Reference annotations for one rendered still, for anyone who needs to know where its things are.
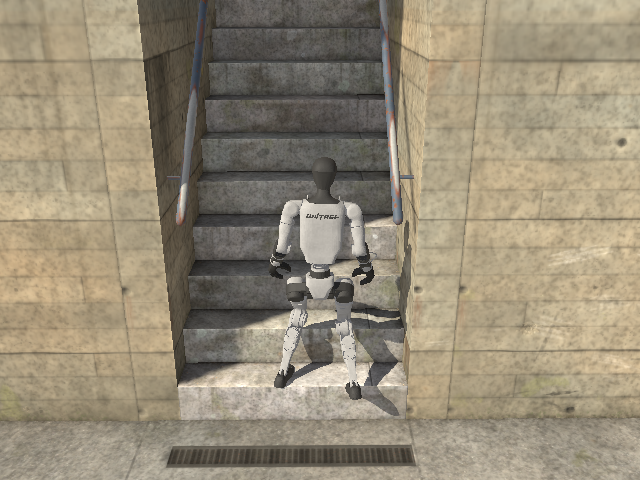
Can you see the robot left shin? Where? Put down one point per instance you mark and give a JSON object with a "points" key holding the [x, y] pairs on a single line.
{"points": [[291, 340]]}

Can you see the robot torso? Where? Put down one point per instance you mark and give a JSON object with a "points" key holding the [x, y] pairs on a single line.
{"points": [[321, 236]]}

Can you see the left robot forearm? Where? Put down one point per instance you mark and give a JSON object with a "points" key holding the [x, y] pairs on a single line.
{"points": [[277, 258]]}

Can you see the right robot forearm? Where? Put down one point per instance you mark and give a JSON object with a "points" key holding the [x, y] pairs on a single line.
{"points": [[364, 261]]}

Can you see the left robot hand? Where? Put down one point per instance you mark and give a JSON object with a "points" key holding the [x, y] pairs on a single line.
{"points": [[274, 273]]}

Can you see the left robot upper arm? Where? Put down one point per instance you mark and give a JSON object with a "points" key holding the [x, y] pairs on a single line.
{"points": [[290, 210]]}

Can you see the right robot upper arm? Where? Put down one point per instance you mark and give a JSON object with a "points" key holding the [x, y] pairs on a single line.
{"points": [[353, 212]]}

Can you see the right robot hand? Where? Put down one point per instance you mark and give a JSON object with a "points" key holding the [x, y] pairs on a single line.
{"points": [[370, 275]]}

